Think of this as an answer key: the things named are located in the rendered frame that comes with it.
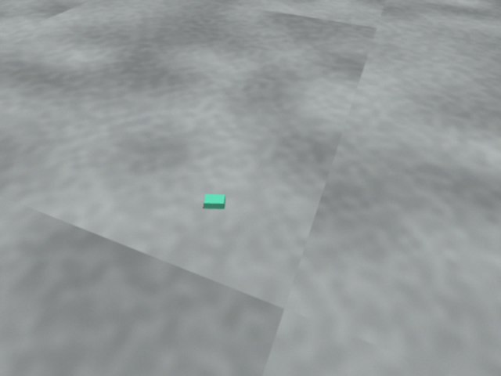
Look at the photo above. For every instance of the small box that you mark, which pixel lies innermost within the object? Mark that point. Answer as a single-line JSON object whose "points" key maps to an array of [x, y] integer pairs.
{"points": [[214, 201]]}

